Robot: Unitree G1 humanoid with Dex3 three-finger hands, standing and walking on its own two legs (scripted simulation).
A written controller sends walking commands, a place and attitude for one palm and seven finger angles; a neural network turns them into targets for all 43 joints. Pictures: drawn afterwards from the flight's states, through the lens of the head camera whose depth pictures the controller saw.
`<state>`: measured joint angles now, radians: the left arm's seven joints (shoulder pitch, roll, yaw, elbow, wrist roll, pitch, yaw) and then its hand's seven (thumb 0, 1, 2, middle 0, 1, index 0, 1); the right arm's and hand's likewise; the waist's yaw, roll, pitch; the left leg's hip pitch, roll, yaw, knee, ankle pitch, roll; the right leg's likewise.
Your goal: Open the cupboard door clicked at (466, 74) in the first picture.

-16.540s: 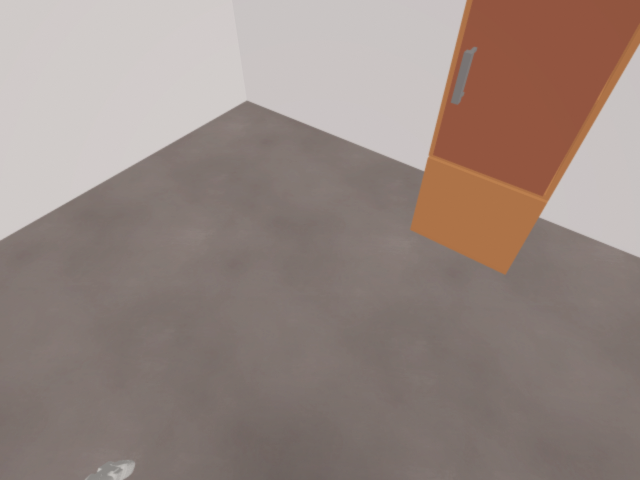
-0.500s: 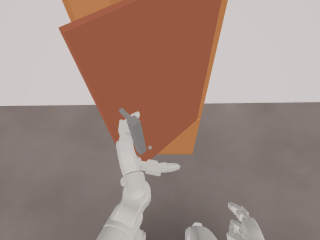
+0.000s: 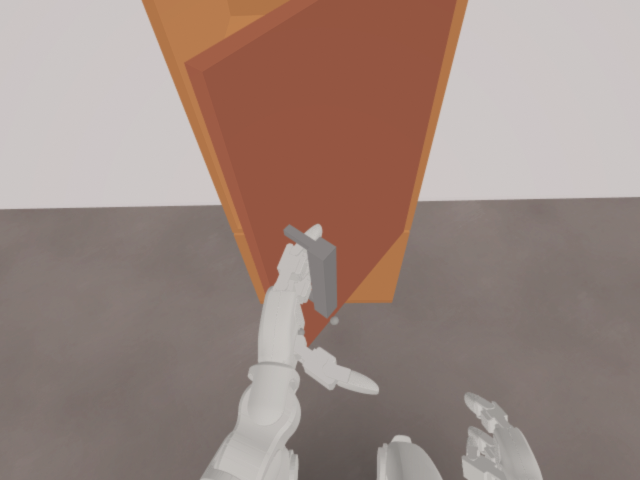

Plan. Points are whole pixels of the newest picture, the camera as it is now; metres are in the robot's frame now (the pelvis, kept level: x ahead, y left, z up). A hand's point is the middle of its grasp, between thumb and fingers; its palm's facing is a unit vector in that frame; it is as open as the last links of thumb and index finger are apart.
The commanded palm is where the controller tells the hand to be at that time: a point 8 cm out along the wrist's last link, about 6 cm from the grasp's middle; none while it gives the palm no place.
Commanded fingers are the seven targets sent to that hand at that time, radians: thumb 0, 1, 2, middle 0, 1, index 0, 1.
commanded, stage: slide the hand sideways off the handle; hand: left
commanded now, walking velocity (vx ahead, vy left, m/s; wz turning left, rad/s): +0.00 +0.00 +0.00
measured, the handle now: (311, 273) +0.36 +0.03 +0.05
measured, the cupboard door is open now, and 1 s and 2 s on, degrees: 52 49 49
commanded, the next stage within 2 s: draw the hand back to the body in 0.84 s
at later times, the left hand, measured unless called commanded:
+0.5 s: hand (295, 348) +0.26 +0.04 +0.05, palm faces -0.02 -1.00 +0.00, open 16.1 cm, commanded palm +0.23 +0.11 +0.04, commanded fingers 0.00 -0.50 0.30 -0.15 -0.30 -0.15 -0.30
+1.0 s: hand (255, 380) +0.23 +0.08 +0.05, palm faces -0.04 -1.00 +0.00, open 16.3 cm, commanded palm +0.20 +0.14 +0.06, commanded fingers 0.00 -0.50 0.30 -0.15 -0.30 -0.15 -0.30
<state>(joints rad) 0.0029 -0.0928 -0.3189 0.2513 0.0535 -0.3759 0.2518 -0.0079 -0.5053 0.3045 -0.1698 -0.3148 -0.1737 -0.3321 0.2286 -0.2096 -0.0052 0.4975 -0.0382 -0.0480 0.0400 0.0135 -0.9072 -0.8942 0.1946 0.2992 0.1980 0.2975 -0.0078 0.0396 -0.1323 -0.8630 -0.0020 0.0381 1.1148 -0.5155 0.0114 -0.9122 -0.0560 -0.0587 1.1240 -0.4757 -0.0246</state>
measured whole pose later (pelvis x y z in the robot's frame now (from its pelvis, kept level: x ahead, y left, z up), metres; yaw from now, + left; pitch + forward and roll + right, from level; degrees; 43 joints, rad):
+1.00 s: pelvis +0.01 -0.01 -0.02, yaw +1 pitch +17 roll +0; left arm 0.48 0.08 -0.16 -0.20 -0.08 -0.40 -0.04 -0.01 -0.50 0.30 -0.15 -0.30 -0.15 -0.30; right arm 0.23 -0.22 0.00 0.41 -0.01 -0.09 -0.02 0.01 -0.91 -0.89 0.20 0.30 0.20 0.30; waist 0.02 0.05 -0.15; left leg -0.94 0.01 -0.01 1.23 -0.59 -0.01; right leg -0.97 -0.04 -0.11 1.22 -0.55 -0.05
